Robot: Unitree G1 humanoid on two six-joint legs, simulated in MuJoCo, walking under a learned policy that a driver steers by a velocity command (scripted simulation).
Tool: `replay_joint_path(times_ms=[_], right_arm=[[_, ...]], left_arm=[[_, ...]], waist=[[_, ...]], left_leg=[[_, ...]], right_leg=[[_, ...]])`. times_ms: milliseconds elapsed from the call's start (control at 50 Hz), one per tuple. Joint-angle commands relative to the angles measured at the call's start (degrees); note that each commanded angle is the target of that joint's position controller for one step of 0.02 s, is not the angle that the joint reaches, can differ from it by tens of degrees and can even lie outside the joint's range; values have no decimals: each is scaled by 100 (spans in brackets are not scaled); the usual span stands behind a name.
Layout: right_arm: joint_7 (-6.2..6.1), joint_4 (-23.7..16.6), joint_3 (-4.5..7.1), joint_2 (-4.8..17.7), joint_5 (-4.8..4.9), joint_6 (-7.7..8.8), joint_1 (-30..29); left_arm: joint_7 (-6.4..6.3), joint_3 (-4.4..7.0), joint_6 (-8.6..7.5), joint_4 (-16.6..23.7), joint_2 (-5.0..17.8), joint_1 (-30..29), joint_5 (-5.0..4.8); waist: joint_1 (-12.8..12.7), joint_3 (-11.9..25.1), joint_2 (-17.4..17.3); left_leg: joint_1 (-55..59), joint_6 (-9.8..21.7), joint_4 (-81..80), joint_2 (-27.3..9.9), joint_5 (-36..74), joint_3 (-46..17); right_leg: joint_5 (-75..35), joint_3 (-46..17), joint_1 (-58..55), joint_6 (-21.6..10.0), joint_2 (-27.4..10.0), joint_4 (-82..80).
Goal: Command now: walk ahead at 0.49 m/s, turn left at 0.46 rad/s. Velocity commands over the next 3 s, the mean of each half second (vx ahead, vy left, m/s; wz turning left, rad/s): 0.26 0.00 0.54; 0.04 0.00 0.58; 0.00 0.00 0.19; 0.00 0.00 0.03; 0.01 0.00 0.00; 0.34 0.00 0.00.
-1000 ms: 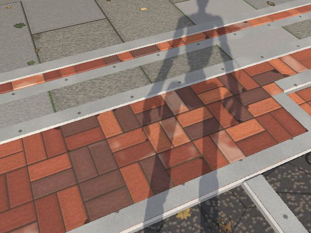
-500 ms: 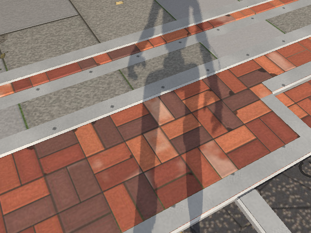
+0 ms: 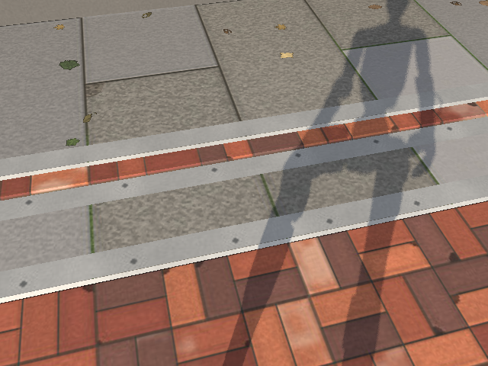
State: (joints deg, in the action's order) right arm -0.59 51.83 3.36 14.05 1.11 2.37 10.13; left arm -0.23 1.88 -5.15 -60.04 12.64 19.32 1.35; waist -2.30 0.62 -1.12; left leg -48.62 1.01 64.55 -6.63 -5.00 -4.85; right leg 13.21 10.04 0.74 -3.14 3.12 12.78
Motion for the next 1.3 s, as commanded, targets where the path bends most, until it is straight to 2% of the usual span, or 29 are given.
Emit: replay_joint_path(times_ms=[20,100,160,180,200,220,240,280,320,400,500,560,640,660,680,700,720,760,780,880,980,1040,1060,1080,1100,1120,1140,1180,1300], right_arm=[[123,-589,-93,27,-47,92,-717],[362,-1067,-177,-104,-34,169,-1201],[468,-895,123,507,-3,185,349],[403,-758,360,1057,-25,155,1105],[243,-797,529,1892,-106,62,1187],[166,-1057,485,1807,-333,60,1158],[145,-1158,380,1448,-345,75,848],[121,-1173,279,918,-51,108,240],[109,-1295,216,701,-107,112,-56],[45,-1405,317,958,-96,52,-80],[-112,-1654,365,1125,-54,-187,-83],[-151,-1712,360,1120,-72,-278,-37],[-167,-1839,337,1069,0,-357,-98],[-181,-1874,305,964,23,-385,-53],[-170,-1894,220,617,-31,-406,265],[-141,-2115,285,818,-17,-350,225],[-101,-1996,404,1266,-99,-300,409],[-105,-1731,452,1239,-18,-414,491],[-115,-1764,413,1102,-29,-470,423],[-26,-2157,229,636,31,-501,-221],[113,-2265,234,695,-3,-524,-205],[165,-2081,284,672,-24,-524,290],[142,-2044,318,790,-48,-510,389],[65,-2123,405,1224,-72,-490,480],[52,-2247,391,1492,-250,-425,309],[68,-2188,320,1185,-308,-303,414],[70,-2115,236,1010,-300,-217,178],[39,-2106,194,898,-165,-165,-279],[-21,-1924,82,641,-191,-182,-413]], left_arm=[[-89,109,-27,348,870,-35,-8],[-173,107,236,412,1009,145,-64],[-294,155,358,642,1337,-245,-154],[-307,144,303,736,1315,-281,-202],[-203,-67,150,1046,503,282,96],[-71,-39,-75,1047,734,198,11],[17,98,-150,1168,1038,-303,-179],[-78,97,-92,1296,822,-703,-188],[-151,211,107,1399,1034,-625,-150],[-263,144,305,1599,648,-637,-59],[-285,181,436,1803,819,-1136,-105],[-254,203,393,1931,869,-1390,-135],[-143,282,212,1904,940,-1000,-190],[-126,345,178,1850,1098,-788,-156],[-155,431,207,1927,1493,-838,-39],[-146,474,283,1944,1666,-954,179],[-163,423,278,2110,1354,-1091,141],[-213,325,322,2253,930,-1368,-17],[-236,316,351,2255,920,-1363,-92],[-320,401,513,2224,1131,-1010,-48],[-212,509,533,2210,1399,-1054,-168],[-154,483,532,2149,1360,-1204,-340],[-125,423,509,1999,1167,-904,-328],[-64,285,480,2041,750,-746,-71],[-98,234,472,2266,651,-995,11],[-152,354,497,2274,1048,-1274,-74],[-151,389,533,2224,1092,-1262,-159],[-204,433,609,2036,1104,-1091,-106],[-157,262,624,1973,681,-1026,-136]], waist=[[-72,-530,196],[-75,-569,313],[851,513,998],[1257,948,762],[653,1661,-1101],[754,3050,-975],[828,2524,-475],[452,967,326],[123,588,139],[-53,556,-55],[156,806,-512],[279,636,-723],[58,736,-868],[2,776,-707],[265,885,431],[438,491,1997],[397,614,1581],[425,505,740],[363,403,737],[-1,400,1141],[-24,503,1308],[310,464,1178],[308,492,846],[154,725,-489],[186,606,-1598],[506,725,-1099],[359,560,-985],[218,415,-783],[230,413,-712]], left_leg=[[-208,12,-561,-56,223,456],[-44,227,-1391,232,-543,1136],[2520,554,-2350,1092,-432,1513],[3998,765,-3206,1045,587,912],[6162,1791,-3257,-901,3075,-2034],[6644,2607,-3960,-1645,3672,-4158],[6182,2321,-3938,-1380,3700,-3179],[4561,1746,-4177,-720,2541,-1786],[3427,1620,-4577,-420,2088,-1374],[2960,1557,-4628,-80,2450,-828],[2954,1340,-4652,-26,257,-1291],[3001,1228,-4608,-4,-600,-1698],[3395,977,-3982,101,331,-2104],[3162,733,-3642,328,47,-1968],[2526,403,-2503,916,-1712,-1222],[1292,104,-1438,1591,-3138,-203],[1214,-117,-251,1172,-3042,-343],[1082,-369,419,989,-2372,-232],[896,-462,591,932,-2131,-189],[1121,-654,-601,662,-1746,364],[2352,-415,-2060,622,-1722,724],[3368,-4,-3844,822,-684,899],[4078,157,-4387,772,2,676],[5020,476,-4487,-397,1617,-805],[4667,1586,-4472,-1582,2406,-1975],[4300,1887,-4535,-1508,2069,-1838],[4194,1639,-4524,-1144,1746,-1374],[4120,1218,-4513,-749,1413,-942],[3853,1195,-4479,-431,1106,-552]], right_leg=[[-1934,-411,247,-646,-1764,-645],[-4359,59,-458,-467,-1904,192],[-7308,247,-228,-180,-1746,2261],[-5919,223,495,121,-1436,3509],[425,177,2840,625,-386,5972],[2138,-1432,3244,628,211,7368],[1822,-1828,3586,485,-122,7525],[1281,-1540,3852,411,-569,6636],[1129,-1531,3215,357,-684,6328],[823,-1344,3056,627,-558,4819],[175,-1455,2846,797,-378,3717],[245,-1528,2727,759,-261,3094],[10,-1484,1917,527,-171,1422],[-545,-1641,1329,378,-526,844],[-1319,-2633,713,-80,-1799,674],[-2444,-3955,778,-1049,-2597,389],[-2750,-3934,746,-1362,-2789,478],[-2497,-2680,644,-871,-2052,799],[-2440,-2434,577,-802,-1942,811],[-2491,-1629,254,-918,-1829,677],[-2351,-1363,577,-933,-2024,744],[-1911,-1219,843,-633,-1893,1225],[-1367,-992,1274,-285,-1695,1565],[407,-454,2237,278,-1185,2771],[2467,-533,3219,613,-599,3731],[2516,-1062,3112,679,-724,4580],[2202,-1201,3169,662,-755,4874],[1567,-1287,3234,705,-796,4884],[995,-1124,2216,767,-709,3409]])
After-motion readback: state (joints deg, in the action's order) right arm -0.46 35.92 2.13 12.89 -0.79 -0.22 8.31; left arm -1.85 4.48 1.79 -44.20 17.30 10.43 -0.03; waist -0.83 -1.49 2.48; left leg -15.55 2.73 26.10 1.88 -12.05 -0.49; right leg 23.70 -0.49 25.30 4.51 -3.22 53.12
